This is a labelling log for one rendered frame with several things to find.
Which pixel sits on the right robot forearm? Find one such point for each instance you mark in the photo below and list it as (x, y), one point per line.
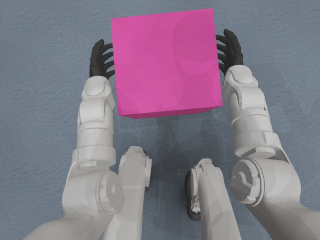
(249, 116)

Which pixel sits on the robot right hand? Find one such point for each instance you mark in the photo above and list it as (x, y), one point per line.
(232, 51)

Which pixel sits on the carton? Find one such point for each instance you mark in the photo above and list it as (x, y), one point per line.
(166, 64)

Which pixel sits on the robot right upper arm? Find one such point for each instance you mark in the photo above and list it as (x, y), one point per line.
(271, 190)

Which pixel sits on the left robot forearm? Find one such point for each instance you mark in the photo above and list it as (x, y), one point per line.
(94, 145)

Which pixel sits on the robot left upper arm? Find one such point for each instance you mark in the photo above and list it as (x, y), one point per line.
(90, 201)

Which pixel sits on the robot left hand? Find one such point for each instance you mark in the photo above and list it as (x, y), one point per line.
(97, 66)

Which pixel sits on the left robot thigh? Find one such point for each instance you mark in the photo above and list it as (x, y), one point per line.
(135, 176)

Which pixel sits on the right robot foot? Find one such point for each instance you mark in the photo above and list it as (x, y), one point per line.
(193, 215)

